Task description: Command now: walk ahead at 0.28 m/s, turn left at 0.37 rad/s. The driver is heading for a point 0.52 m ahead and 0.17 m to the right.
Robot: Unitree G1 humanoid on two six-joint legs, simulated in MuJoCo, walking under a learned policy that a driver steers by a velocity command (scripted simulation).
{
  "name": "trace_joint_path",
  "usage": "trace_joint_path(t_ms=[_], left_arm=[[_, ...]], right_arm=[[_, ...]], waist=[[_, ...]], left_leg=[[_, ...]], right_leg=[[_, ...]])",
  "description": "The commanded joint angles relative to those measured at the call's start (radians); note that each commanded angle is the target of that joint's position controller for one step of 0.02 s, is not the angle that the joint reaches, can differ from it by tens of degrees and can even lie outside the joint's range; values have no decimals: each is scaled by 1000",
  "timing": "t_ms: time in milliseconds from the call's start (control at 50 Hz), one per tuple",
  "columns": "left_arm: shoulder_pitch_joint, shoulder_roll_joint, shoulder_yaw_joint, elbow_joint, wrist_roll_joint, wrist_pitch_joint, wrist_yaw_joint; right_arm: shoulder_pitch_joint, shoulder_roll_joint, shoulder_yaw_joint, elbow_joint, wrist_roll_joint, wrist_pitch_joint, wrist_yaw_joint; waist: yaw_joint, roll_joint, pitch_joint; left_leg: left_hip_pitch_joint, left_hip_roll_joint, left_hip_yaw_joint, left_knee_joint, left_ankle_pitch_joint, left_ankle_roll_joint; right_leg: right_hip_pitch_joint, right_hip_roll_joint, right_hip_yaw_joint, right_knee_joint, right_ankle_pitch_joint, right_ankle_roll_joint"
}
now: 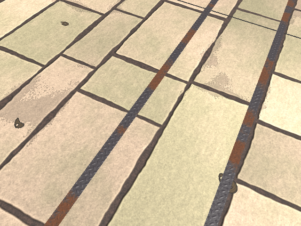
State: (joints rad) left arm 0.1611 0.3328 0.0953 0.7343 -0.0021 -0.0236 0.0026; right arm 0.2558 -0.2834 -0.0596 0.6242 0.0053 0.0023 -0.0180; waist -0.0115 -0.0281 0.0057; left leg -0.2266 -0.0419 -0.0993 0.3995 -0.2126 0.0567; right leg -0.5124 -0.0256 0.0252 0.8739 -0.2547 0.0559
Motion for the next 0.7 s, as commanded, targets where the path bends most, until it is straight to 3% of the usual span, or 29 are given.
trace_joint_path(t_ms=[20, 140, 180, 220, 240, 260, 280, 300, 340, 360, 400, 460, 500, 540, 600, 640, 660, 680, 700], left_arm=[[-106, 46, -1, -85, -3, -44, -16], [-102, 63, -12, -92, -27, -68, -37], [-48, 57, -16, -74, -27, -73, -41], [77, 73, -10, -36, -25, -75, -34], [180, 129, 1, -21, -21, -78, -28], [259, 248, 34, -5, -15, -75, -35], [271, 180, 16, -11, -18, -78, -43], [242, 138, 2, -22, -12, -80, -41], [207, 109, -8, -43, -6, -70, -31], [197, 97, -14, -49, -5, -64, -22], [197, 92, -16, -49, -11, -53, -9], [207, 117, -8, -39, -16, -41, 13], [234, 129, -3, -28, -20, -34, 20], [266, 133, 1, -17, -28, -27, 23], [264, 136, 7, -12, -35, -20, 27], [240, 131, 10, -19, -32, -15, 25], [228, 106, 3, -28, -25, -15, 21], [216, 50, -18, -58, -4, -15, 17], [363, -56, -49, -82, -22, -26, 16]], right_arm=[[2, -175, -46, -41, 1, -30, -4], [38, -192, -42, -5, 10, -41, 22], [32, -178, -35, 5, 9, -41, 26], [28, -130, -18, 11, -3, -44, 26], [2, -75, 0, -8, -15, -52, 24], [2, -83, -3, -63, -2, -75, 16], [-45, -155, -19, -69, 11, -92, 11], [-71, -166, -24, -69, 21, -104, 17], [-105, -135, -17, -65, -4, -119, 26], [-112, -125, -19, -67, -15, -123, 30], [-123, -97, -13, -64, -19, -121, 37], [-202, -53, 5, -70, -15, -118, 40], [-267, -43, 10, -78, -7, -120, 45], [-310, -58, 6, -84, 3, -123, 50], [-308, -98, -10, -84, 11, -128, 49], [-221, -132, -30, -64, 12, -133, 42], [-116, -162, -48, -40, 6, -135, 33], [53, -213, -64, -23, -10, -133, 22], [132, -289, -77, 7, -23, -118, 25]], waist=[[-39, 192, -24], [-53, 169, 30], [-18, 146, 25], [42, 115, -7], [76, -29, -44], [77, -299, -76], [101, -213, -29], [89, -144, 17], [75, -44, 35], [60, -44, 29], [48, -67, 20], [62, -61, 32], [83, -73, 39], [96, -75, 39], [70, -93, 38], [13, -108, 4], [-42, -95, -70], [-116, -13, -232], [-49, 313, -379]], left_leg=[[94, 222, -243, -187, -181, 159], [34, 265, -286, -172, -270, 170], [-6, 251, -250, -132, -263, 147], [-79, 199, -178, -7, -200, 102], [-170, 108, -52, 260, -108, 41], [-453, -17, 86, 554, -236, -33], [-605, 10, 13, 704, -339, -41], [-657, 51, -10, 757, -258, -29], [-651, 88, 5, 706, -132, -34], [-603, 102, 8, 651, -85, -43], [-532, 87, 42, 547, -38, -76], [-420, 51, 70, 338, 83, -115], [-342, 27, 71, 221, 177, -126], [-282, 12, 61, 160, 231, -124], [-211, 19, 24, 97, 214, -97], [-79, 18, 40, 56, 166, -56], [86, 38, 41, 34, 164, -24], [356, 195, -108, 66, 68, 42], [668, 444, -565, -10, -117, 198]], right_leg=[[-45, -3, 3, -173, 49, -5], [62, -6, -22, -300, 15, -68], [173, 8, -45, -358, 50, -100], [345, 6, -14, -381, 14, -134], [463, -124, 185, -473, -32, -192], [639, -294, 609, -613, -230, -353], [664, -333, 738, -669, -344, -385], [649, -309, 662, -660, -314, -362], [602, -238, 517, -659, -117, -331], [565, -205, 454, -663, -21, -314], [510, -160, 369, -678, 120, -305], [407, -110, 271, -674, 237, -283], [355, -96, 255, -661, 239, -267], [339, -111, 285, -645, 220, -259], [378, -144, 352, -599, 210, -228], [384, -134, 357, -510, 325, -202], [354, -78, 321, -373, 398, -172], [230, -19, 266, -100, 267, -139], [-105, 127, 154, 241, -296, -77]])
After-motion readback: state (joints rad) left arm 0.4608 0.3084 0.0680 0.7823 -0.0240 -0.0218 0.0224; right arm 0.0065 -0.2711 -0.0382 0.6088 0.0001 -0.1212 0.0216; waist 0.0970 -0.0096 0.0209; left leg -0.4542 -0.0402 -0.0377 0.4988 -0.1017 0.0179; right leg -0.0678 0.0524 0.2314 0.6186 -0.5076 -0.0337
